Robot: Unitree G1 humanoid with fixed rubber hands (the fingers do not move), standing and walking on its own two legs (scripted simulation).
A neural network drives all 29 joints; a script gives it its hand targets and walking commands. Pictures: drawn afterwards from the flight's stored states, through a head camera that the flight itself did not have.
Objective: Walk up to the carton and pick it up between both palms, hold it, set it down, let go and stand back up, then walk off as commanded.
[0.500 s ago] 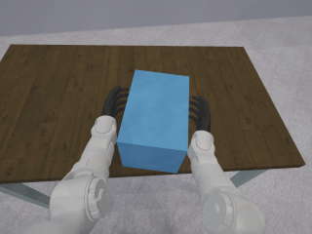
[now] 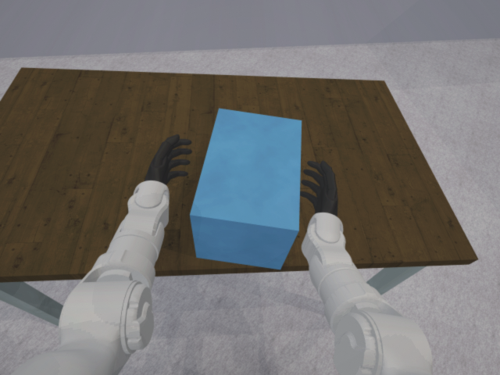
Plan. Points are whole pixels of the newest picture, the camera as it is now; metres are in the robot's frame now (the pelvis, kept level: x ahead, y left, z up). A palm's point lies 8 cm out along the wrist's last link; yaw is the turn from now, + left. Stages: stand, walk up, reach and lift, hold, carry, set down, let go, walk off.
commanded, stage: set down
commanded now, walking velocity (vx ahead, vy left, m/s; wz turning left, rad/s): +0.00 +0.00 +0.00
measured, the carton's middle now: (249, 188) +0.44 +0.00 +0.00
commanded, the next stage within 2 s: none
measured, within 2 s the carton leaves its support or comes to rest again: neither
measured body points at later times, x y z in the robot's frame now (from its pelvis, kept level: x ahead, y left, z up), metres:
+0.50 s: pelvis -0.03 +0.00 +0.00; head +0.02 +0.03 +0.45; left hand +0.39 +0.17 +0.03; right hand +0.33 -0.14 +0.02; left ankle +0.00 +0.10 -0.74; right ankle +0.01 -0.15 -0.74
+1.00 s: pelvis -0.04 +0.00 +0.00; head -0.03 +0.03 +0.45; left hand +0.34 +0.19 +0.03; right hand +0.28 -0.14 +0.04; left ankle +0.00 +0.10 -0.74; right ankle +0.01 -0.15 -0.74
